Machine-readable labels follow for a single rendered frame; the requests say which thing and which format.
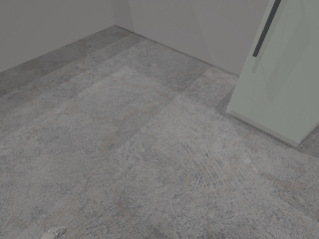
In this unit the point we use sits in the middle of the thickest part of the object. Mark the fridge door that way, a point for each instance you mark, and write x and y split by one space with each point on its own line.
279 88

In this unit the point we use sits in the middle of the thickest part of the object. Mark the left robot hand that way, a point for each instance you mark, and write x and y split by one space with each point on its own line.
54 232

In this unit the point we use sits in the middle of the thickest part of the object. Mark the handle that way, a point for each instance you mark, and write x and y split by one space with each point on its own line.
266 27

